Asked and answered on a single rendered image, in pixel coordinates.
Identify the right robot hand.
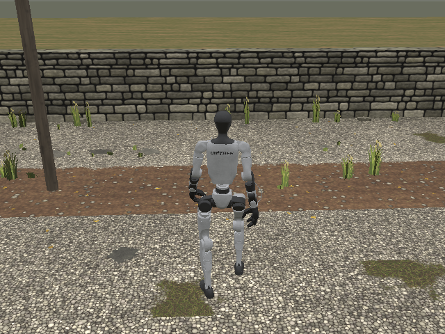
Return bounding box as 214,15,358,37
242,207,259,227

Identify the robot left thigh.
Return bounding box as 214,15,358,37
197,195,213,252

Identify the robot right upper arm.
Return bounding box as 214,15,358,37
237,141,252,182

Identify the robot left foot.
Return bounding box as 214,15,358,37
200,280,214,299

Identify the left robot hand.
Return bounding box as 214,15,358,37
189,189,206,202

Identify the left robot forearm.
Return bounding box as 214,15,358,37
188,168,199,192

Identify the robot left upper arm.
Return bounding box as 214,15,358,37
191,140,209,178

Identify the right robot forearm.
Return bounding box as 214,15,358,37
245,171,258,208

